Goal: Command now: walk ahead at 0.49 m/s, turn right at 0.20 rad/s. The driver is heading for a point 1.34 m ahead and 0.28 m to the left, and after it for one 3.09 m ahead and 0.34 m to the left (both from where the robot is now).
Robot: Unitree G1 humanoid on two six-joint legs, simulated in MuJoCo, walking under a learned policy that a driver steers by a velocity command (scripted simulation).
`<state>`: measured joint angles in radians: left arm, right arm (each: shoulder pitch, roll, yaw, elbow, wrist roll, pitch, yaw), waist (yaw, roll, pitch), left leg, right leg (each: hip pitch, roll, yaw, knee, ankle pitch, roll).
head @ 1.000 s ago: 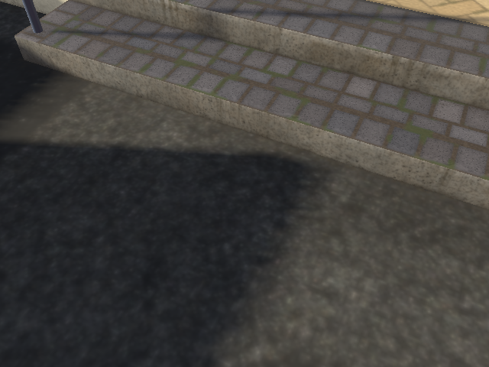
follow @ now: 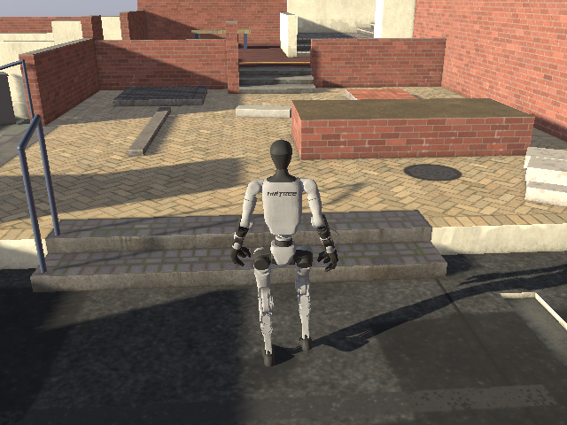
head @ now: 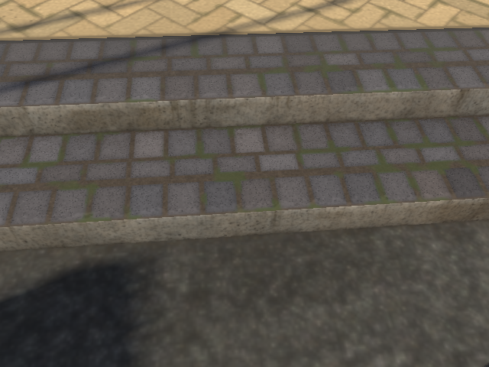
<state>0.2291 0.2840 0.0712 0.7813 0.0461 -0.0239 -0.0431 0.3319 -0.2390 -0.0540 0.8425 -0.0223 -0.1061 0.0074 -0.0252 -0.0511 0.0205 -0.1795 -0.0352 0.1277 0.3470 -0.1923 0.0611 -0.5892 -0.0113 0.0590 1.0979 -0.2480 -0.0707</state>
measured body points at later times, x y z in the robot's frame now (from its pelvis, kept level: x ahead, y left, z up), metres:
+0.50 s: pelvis +0.26 -0.03 +0.00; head +0.28 -0.04 +0.45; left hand +0.25 +0.24 -0.12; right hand +0.40 -0.28 -0.13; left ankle +0.27 +0.11 -0.66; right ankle +0.24 -0.12 -0.74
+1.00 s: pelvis +0.49 +0.10 +0.00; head +0.51 +0.13 +0.45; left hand +0.47 +0.37 -0.14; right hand +0.66 -0.11 -0.13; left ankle +0.47 +0.13 -0.74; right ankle +0.59 -0.04 -0.66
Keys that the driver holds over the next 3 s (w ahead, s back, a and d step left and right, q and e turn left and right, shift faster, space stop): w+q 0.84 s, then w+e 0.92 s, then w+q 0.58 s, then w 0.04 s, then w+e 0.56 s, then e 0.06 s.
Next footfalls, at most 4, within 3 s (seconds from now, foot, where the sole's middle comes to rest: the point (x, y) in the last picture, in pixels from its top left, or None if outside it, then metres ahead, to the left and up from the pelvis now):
0.24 right None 0.28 -0.12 -0.78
0.76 left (185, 360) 0.51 0.15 -0.78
1.44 right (183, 190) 0.99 0.18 -0.65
2.06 left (152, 77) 1.40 0.30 -0.53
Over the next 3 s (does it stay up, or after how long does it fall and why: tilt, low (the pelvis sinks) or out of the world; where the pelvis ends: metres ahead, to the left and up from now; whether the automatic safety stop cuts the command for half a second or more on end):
stays up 1.77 0.34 0.25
